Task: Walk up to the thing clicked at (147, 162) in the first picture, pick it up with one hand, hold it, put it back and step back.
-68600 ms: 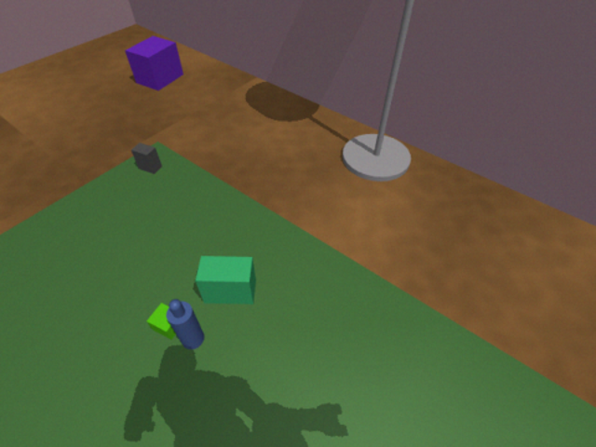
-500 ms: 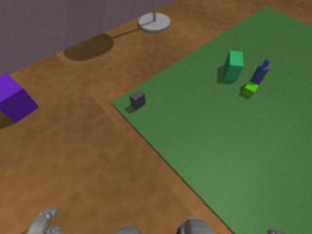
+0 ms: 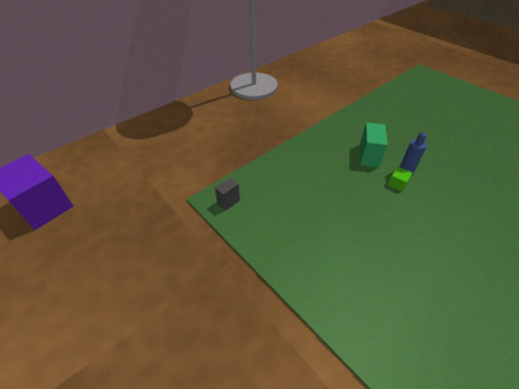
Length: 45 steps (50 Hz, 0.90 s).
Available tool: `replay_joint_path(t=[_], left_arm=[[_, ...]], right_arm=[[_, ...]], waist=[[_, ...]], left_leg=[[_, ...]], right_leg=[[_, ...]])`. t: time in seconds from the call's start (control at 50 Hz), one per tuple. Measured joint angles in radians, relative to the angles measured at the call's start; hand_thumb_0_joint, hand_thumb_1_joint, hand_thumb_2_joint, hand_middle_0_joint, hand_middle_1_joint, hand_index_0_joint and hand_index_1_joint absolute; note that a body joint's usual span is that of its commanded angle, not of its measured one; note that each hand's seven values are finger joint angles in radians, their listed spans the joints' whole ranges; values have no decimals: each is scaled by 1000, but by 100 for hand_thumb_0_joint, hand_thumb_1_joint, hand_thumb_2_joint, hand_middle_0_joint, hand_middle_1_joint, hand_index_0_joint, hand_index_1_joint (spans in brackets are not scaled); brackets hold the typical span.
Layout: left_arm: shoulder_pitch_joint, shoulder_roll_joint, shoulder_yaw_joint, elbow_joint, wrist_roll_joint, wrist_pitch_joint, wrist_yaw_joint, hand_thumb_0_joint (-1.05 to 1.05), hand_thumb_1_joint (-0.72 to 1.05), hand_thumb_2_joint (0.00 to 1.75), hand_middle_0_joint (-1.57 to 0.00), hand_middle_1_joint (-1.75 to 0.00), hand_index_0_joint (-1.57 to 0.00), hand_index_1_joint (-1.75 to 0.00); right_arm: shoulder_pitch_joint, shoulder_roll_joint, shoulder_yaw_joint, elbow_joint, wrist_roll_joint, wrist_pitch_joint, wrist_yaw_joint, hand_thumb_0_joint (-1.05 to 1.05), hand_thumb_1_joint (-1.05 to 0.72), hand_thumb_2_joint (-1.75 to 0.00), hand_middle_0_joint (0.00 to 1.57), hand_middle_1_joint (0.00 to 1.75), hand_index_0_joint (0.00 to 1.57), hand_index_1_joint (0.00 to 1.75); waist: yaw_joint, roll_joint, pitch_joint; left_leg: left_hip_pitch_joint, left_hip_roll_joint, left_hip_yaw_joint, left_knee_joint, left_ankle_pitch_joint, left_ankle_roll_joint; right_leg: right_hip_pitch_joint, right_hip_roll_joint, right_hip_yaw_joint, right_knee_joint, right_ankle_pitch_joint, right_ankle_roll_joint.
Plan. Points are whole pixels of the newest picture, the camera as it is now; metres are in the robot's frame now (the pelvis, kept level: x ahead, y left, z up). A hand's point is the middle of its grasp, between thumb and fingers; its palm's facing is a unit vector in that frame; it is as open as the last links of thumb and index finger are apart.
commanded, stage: step back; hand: left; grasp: from above
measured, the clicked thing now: (227, 194) +1.11 +0.20 -0.69
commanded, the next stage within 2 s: stand in 0.68 s
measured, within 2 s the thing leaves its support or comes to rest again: neither
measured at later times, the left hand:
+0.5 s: hand out of the picture +0.12 +0.27 -0.14, palm faces +0.01 -0.93 -0.36, open 7.4 cm
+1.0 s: hand out of the picture +0.10 +0.25 -0.14, palm faces -0.02 -0.94 -0.33, open 7.4 cm
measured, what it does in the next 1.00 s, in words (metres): stands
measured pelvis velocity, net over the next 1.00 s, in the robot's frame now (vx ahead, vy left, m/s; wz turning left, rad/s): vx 0.01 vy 0.00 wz -0.01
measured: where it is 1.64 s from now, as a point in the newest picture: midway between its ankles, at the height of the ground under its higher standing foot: outside the picture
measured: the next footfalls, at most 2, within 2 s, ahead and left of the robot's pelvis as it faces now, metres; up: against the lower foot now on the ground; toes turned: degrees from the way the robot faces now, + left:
none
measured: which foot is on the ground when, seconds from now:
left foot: down 0.00-1.00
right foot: down 0.00-1.00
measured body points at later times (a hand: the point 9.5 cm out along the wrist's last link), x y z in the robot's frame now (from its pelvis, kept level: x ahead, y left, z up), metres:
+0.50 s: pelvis +0.03 +0.00 +0.01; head +0.04 +0.01 +0.46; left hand +0.12 +0.32 -0.12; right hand +0.13 -0.29 -0.12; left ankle +0.04 +0.12 -0.73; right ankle -0.03 -0.14 -0.73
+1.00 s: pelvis +0.01 +0.00 +0.02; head +0.02 +0.01 +0.47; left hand +0.10 +0.30 -0.12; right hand +0.12 -0.29 -0.11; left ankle +0.04 +0.12 -0.73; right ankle -0.03 -0.14 -0.73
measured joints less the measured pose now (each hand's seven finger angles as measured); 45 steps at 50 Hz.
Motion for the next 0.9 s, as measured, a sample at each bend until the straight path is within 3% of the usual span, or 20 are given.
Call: replay_joint_path(t=[0.06,0.14,0.26,0.68,0.9], left_arm=[[-16,13,-6,2,-9,-1,-2,1,90,90,-20,-30,-20,-30],[-46,24,-14,19,-19,-3,-2,1,90,90,-20,-30,-20,-30],[-85,30,-16,34,-21,-24,5,1,91,90,-20,-30,-20,-30],[-150,22,-24,73,-23,-14,22,0,91,90,-20,-30,-20,-30],[-157,-8,-47,107,-35,-3,19,1,91,90,-20,-30,-20,-30]], right_arm=[[-3,24,6,28,-5,-4,-1,1,-90,-89,20,30,20,30],[-7,52,21,48,-6,-6,7,1,-90,-89,20,30,20,30],[-31,79,33,75,0,-11,8,1,-90,-89,20,30,20,30],[-144,62,17,98,5,-6,-3,1,-90,-89,20,30,20,30],[-161,60,42,120,24,-10,-13,1,-90,-89,20,30,20,30]], waist=[[4,-38,15],[-5,-38,8],[-16,-33,9],[-5,-40,36],[-16,-28,57]], left_leg=[[31,-28,27,-51,49,2],[27,-14,27,-62,45,6],[36,1,15,-78,44,-2],[58,-7,16,-63,12,3],[118,-7,21,-183,86,0]], right_leg=[[0,-32,23,12,-7,10],[8,-17,24,-30,8,-14],[43,-3,14,-103,40,9],[67,-12,13,-89,8,13],[125,-15,16,-210,85,19]])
